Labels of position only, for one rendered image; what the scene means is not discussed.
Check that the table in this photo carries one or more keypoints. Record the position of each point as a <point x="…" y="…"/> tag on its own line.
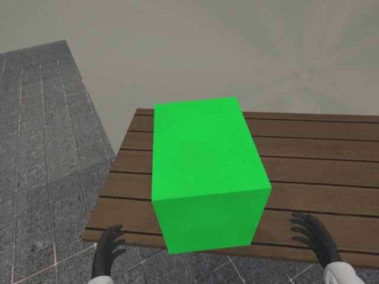
<point x="325" y="165"/>

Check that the left robot hand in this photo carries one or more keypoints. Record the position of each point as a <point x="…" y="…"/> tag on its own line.
<point x="103" y="258"/>

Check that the carton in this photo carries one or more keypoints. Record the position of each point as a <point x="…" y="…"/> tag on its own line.
<point x="209" y="186"/>

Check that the right robot forearm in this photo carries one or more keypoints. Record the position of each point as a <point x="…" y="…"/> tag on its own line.
<point x="341" y="273"/>

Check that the right robot hand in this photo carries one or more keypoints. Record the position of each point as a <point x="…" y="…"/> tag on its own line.
<point x="319" y="239"/>

